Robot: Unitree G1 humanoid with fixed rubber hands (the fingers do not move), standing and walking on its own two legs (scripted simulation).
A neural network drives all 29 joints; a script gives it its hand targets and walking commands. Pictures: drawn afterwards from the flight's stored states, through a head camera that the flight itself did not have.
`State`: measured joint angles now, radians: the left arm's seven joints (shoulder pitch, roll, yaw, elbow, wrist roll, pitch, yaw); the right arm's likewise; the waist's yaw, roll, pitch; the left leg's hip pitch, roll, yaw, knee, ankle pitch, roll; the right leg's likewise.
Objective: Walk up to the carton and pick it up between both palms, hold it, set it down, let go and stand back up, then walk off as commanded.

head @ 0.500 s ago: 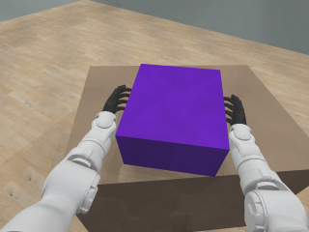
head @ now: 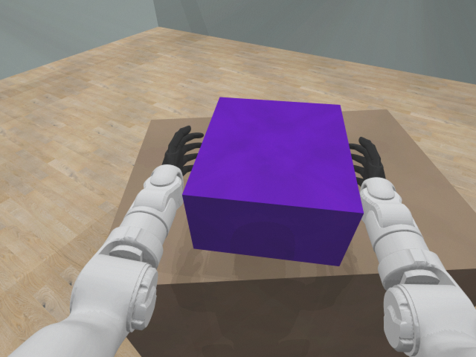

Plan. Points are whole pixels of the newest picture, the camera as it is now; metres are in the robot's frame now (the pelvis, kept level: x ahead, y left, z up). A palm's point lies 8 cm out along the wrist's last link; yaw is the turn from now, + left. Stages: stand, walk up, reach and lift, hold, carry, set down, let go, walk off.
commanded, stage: reach and lift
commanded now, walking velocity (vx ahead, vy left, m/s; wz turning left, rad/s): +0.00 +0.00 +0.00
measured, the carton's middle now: (272, 171) +0.43 -0.06 +0.11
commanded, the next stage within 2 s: hold in 1.24 s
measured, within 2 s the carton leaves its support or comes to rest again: neither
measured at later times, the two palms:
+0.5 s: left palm (165, 162) +0.39 +0.13 +0.17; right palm (372, 164) +0.37 -0.22 +0.16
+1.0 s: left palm (162, 156) +0.39 +0.13 +0.19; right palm (372, 157) +0.38 -0.22 +0.17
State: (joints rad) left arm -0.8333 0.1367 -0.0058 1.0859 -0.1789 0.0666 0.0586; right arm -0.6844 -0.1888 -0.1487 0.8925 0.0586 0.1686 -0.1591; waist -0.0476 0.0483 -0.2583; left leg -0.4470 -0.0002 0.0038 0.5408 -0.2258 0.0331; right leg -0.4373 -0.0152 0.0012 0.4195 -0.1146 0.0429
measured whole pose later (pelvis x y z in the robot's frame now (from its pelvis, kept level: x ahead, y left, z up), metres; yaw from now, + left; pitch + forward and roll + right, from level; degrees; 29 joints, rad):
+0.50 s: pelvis +0.00 +0.00 +0.00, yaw +0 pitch +4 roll -1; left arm -0.73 0.09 0.16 0.74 -0.09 0.34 0.07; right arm -0.72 -0.20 -0.12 0.76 0.08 0.35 -0.15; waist -0.04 0.05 -0.21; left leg -0.35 0.00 0.00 0.50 -0.21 0.03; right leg -0.35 -0.02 0.00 0.40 -0.11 0.03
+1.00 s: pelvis +0.00 +0.00 +0.00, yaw +0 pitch +3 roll -1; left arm -0.73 0.08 0.19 0.64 -0.04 0.44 0.06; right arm -0.74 -0.21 -0.12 0.76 0.08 0.38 -0.14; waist -0.04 0.05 -0.21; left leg -0.33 0.00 0.00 0.49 -0.21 0.03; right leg -0.33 -0.01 0.00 0.38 -0.11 0.03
